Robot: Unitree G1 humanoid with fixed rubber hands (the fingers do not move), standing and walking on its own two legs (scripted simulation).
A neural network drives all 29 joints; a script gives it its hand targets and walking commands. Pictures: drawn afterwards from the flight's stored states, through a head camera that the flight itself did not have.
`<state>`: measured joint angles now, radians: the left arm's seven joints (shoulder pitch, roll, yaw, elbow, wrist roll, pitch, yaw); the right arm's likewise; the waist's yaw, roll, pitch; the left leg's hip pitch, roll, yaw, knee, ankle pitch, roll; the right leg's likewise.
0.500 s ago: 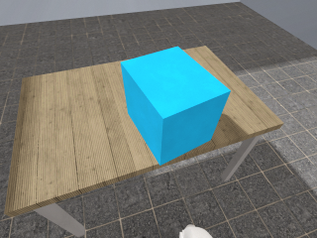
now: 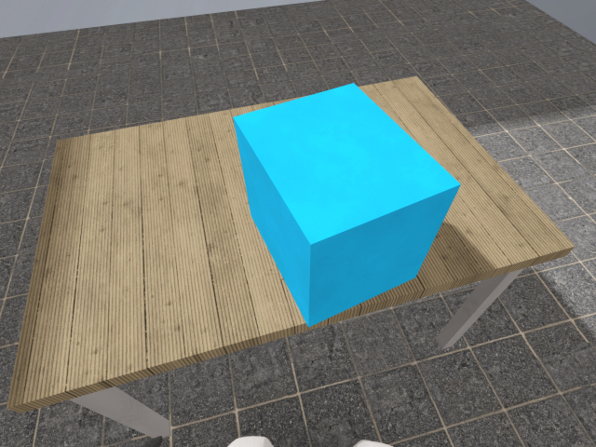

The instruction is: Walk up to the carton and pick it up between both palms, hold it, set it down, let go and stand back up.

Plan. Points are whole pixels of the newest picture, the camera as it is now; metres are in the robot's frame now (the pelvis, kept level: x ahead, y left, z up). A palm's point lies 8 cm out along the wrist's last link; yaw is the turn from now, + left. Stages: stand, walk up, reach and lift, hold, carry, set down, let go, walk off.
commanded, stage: walk up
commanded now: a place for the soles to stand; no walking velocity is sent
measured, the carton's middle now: (331, 203) +0.50 -0.01 +0.00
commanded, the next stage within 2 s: none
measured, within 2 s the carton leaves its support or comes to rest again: neither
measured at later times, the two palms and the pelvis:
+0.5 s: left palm out of the picture +0.01 +0.24 -0.12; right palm out of the picture +0.03 -0.25 -0.12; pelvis -0.02 +0.00 +0.01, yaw +0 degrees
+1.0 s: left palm out of the picture +0.04 +0.23 -0.12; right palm out of the picture +0.02 -0.28 -0.12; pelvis +0.01 -0.02 +0.01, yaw -1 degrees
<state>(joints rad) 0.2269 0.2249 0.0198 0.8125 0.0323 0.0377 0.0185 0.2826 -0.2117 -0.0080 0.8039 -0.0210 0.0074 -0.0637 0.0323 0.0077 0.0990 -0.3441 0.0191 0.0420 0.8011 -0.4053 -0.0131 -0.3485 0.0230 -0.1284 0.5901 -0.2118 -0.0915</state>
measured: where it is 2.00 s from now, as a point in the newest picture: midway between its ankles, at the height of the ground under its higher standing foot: outside the picture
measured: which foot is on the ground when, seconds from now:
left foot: up 0.00-0.02, down 0.04-1.00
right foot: down 0.00-0.10, up 0.12-0.28, down 0.30-1.00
